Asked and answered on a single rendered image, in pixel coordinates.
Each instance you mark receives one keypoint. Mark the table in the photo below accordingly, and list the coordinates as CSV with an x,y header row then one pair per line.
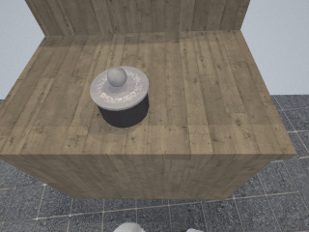
x,y
211,124

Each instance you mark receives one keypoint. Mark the pot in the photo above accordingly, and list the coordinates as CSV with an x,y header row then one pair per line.
x,y
128,117

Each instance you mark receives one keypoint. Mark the robot left thigh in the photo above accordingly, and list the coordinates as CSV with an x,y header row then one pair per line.
x,y
129,227

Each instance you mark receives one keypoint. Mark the lid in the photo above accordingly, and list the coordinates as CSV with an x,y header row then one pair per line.
x,y
124,97

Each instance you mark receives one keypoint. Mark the knob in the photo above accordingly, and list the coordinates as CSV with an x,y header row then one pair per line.
x,y
116,77

